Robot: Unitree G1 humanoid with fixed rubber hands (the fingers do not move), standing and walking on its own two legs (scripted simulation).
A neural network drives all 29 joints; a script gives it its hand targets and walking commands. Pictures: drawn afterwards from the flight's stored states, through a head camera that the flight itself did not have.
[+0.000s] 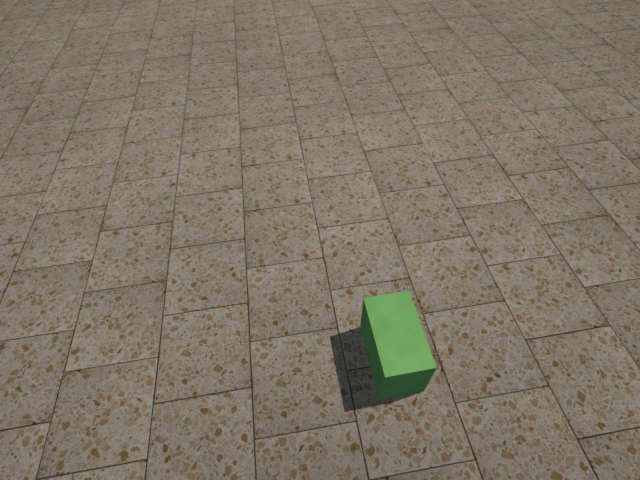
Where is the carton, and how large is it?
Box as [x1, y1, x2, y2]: [360, 291, 436, 399]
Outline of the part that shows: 408,291 363,298 360,327 379,399 423,390 436,368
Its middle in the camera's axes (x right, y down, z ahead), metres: +0.22 +0.33 +1.18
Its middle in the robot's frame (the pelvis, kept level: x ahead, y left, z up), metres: +0.57 -0.22 -0.66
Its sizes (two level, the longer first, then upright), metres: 0.242 0.142 0.195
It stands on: the floor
